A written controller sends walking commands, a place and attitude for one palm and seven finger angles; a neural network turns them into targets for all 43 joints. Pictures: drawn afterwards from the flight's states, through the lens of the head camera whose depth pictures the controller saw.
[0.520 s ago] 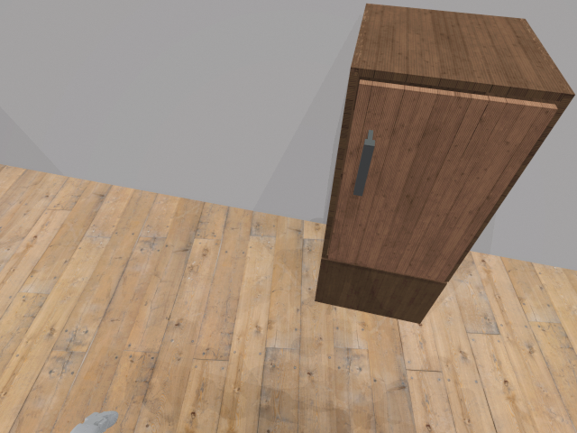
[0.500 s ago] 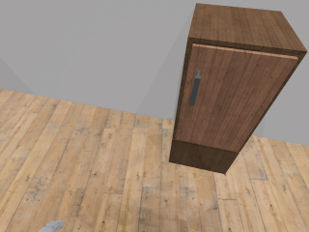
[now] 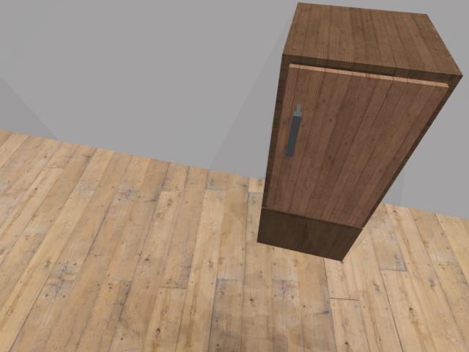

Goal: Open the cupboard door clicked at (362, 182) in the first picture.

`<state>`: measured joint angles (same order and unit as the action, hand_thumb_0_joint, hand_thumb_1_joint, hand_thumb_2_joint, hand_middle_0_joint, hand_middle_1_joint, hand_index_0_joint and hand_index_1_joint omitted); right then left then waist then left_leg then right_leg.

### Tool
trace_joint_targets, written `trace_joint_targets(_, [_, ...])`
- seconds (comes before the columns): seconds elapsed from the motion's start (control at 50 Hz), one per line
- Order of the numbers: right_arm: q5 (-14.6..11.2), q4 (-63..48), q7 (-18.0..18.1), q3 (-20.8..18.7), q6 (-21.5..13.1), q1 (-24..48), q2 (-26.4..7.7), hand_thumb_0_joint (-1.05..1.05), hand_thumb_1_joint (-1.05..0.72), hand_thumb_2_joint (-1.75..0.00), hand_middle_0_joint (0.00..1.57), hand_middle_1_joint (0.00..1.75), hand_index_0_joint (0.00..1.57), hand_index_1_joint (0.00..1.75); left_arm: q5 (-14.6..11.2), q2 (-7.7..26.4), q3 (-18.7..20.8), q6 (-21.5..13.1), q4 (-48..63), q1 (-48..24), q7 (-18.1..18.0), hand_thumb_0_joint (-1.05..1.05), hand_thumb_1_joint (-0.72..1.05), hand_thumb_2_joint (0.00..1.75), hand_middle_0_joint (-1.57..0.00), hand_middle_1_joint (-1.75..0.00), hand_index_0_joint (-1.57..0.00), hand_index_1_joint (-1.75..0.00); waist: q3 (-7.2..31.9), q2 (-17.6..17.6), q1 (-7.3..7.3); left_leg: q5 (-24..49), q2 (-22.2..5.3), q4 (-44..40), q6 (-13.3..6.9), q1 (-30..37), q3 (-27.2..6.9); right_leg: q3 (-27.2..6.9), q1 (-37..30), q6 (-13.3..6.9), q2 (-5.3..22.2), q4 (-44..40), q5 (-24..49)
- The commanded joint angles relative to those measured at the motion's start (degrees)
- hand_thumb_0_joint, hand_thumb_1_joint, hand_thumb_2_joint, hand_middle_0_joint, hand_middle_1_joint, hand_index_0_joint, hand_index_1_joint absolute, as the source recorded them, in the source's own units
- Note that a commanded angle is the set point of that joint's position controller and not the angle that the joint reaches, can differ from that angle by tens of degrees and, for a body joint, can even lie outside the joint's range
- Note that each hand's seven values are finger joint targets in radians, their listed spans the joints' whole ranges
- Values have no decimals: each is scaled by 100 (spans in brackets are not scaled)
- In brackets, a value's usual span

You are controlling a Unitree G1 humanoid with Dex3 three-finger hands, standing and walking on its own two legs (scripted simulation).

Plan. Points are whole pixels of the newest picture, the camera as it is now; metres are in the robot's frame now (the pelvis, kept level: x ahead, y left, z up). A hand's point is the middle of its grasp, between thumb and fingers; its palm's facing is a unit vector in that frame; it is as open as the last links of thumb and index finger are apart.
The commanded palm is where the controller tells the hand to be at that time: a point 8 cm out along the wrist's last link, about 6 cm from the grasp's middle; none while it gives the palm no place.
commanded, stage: stand and wait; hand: left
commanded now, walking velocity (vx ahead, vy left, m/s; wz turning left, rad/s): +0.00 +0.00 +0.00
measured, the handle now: (293, 130) +0.68 -0.12 -0.03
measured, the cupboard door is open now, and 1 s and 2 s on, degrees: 0 0 0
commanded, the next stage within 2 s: look at it before walking up in 0.30 s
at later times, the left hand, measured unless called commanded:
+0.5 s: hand out of the picture +0.09 +0.23 -0.15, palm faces -0.04 -0.94 -0.33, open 7.4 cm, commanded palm none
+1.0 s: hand out of the picture +0.08 +0.23 -0.15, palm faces -0.03 -0.94 -0.34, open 7.4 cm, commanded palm none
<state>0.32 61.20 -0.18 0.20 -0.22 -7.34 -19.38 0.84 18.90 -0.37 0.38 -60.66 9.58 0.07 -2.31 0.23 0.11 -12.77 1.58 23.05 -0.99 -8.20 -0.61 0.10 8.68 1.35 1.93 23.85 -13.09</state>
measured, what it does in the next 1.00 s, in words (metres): stands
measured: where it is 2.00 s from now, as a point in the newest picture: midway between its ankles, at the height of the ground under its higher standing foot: outside the picture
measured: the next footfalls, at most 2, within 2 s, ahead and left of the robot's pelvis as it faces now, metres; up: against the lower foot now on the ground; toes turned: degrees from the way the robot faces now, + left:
none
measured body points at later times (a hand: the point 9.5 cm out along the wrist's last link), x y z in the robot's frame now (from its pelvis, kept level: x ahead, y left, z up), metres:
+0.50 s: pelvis +0.00 -0.01 +0.00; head +0.00 -0.02 +0.45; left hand +0.09 +0.28 -0.13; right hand +0.07 -0.31 -0.13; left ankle +0.00 +0.11 -0.74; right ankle +0.00 -0.13 -0.74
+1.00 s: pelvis +0.00 -0.01 +0.00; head +0.00 -0.01 +0.45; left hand +0.08 +0.28 -0.13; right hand +0.08 -0.31 -0.13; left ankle +0.00 +0.11 -0.74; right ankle +0.00 -0.13 -0.74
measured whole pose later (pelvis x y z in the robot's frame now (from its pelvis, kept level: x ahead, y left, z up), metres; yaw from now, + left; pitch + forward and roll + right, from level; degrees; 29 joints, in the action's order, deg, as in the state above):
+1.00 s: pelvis +0.00 -0.01 +0.00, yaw +0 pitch -2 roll +0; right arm 0.2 63.9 0.0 0.4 -0.6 -6.9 -19.3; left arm 0.8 19.1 -0.1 -0.3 -62.6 7.9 0.1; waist -2.0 0.1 -0.1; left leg -11.0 0.3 19.4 0.2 -6.1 -0.8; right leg 0.3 6.7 0.3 0.7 20.2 -11.3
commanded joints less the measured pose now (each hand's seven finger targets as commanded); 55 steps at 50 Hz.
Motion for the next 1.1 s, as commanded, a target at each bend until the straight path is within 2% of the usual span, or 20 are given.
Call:
trace_joint_targets(0.0, [16, -348, 78, -264, -173, 378, -1156, 0, -90, -90, 20, 30, 20, 30, -16, 1196, 242, -173, 373, -375, -73, 0, 90, 90, -20, -30, -20, -30, 381, -107, -5, 637, -723, -467, -107, -68, -570, -526, -82, -266, 516, -404, 658])
trace_joint_targets(0.26, [15, -146, 72, -234, -166, 293, -1158, 0, -90, -90, 20, 30, 20, 30, -17, 1233, 251, -187, 236, -418, -73, 0, 90, 90, -20, -30, -20, -30, 299, -84, 4, 459, -745, -569, -63, -145, -573, -587, -84, -281, 516, -574, 392])
trace_joint_targets(0.46, [12, -121, 87, -241, -189, 304, -1154, 0, -90, -90, 20, 30, 20, 30, -17, 1231, 257, -215, 237, -487, -85, 0, 90, 90, -20, -30, -20, -30, 436, -99, -4, 977, -794, -530, -42, 16, -531, -578, -234, -301, 531, -502, 1089])
trace_joint_targets(0.56, [13, -125, 91, -239, -181, 324, -1148, 0, -90, -90, 20, 30, 20, 30, -11, 1221, 262, -202, 230, -511, -79, 0, 90, 90, -20, -30, -20, -30, 293, -48, -8, 828, -796, -599, -29, -10, -517, -574, -148, -291, 514, -577, 909])
trace_joint_targets(0.86, [5, -108, 106, -228, -194, 306, -1157, 0, -90, -90, 20, 30, 20, 30, -14, 1218, 266, -202, 215, -461, -77, 0, 90, 90, -20, -30, -20, -30, 467, -94, -2, 1141, -823, -622, -29, 157, -541, -528, -332, -282, 515, -583, 1193])
trace_joint_targets(0.98, [4, -94, 104, -224, -181, 342, -1156, 0, -90, -90, 20, 30, 20, 30, -11, 1222, 258, -195, 172, -438, -75, 0, 90, 90, -20, -30, -20, -30, 281, -82, 4, 947, -808, -683, -22, 122, -536, -540, -212, -275, 520, -671, 989])
trace_joint_targets(1.08, [9, -85, 115, -241, -180, 304, -1159, 0, -90, -90, 20, 30, 20, 30, -8, 1220, 264, -178, 188, -436, -65, 0, 90, 90, -20, -30, -20, -30, 286, -25, -9, 847, -827, -666, -10, 183, -486, -610, -133, -290, 492, -679, 954])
